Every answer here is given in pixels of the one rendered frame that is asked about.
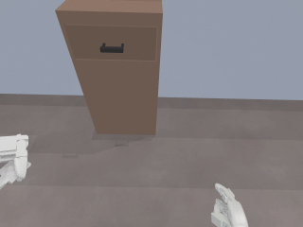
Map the right robot hand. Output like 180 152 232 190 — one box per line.
211 183 249 227

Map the cabinet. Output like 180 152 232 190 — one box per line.
55 0 163 135

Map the handle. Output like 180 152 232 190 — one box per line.
99 43 124 53

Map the left robot hand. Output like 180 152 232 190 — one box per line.
0 133 31 190

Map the drawer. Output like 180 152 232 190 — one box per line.
65 24 157 61

